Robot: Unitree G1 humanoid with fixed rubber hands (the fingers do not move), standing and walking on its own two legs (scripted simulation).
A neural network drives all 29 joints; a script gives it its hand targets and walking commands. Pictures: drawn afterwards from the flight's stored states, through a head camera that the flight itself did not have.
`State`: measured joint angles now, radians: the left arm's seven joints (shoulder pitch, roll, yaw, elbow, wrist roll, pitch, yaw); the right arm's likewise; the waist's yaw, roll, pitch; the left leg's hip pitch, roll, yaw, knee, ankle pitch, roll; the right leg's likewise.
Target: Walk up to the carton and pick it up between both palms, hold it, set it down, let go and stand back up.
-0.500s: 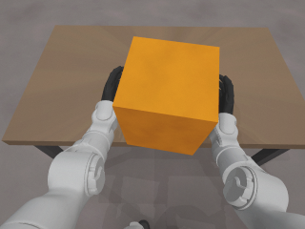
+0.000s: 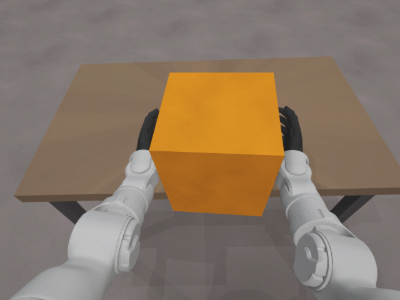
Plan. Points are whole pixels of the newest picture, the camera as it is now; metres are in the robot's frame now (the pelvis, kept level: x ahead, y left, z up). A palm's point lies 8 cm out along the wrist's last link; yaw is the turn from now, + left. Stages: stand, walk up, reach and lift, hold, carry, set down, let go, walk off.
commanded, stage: reach and lift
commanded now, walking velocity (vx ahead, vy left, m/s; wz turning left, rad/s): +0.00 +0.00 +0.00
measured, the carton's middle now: (218, 148) +0.43 +0.00 +0.05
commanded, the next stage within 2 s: hold in 1.88 s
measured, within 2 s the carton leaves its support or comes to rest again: neither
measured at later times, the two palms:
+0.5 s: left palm (139, 123) +0.41 +0.15 +0.15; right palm (306, 118) +0.41 -0.15 +0.16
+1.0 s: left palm (124, 111) +0.37 +0.15 +0.21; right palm (320, 102) +0.38 -0.15 +0.22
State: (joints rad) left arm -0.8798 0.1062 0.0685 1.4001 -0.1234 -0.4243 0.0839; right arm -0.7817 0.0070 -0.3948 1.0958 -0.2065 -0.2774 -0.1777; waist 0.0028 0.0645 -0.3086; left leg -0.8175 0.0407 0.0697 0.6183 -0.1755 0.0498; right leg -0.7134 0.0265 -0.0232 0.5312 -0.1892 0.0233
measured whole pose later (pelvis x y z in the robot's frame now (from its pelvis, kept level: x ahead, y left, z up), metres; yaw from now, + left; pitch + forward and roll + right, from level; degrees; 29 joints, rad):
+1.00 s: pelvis -0.02 -0.01 +0.01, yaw +1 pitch +4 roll -2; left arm -0.89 0.09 0.13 0.87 0.06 0.43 0.11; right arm -0.91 -0.06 -0.34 1.00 -0.04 0.27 -0.15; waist 0.00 -0.02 -0.26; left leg -0.46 0.04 0.07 0.57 -0.18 0.05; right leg -0.37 0.03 -0.02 0.52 -0.21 0.01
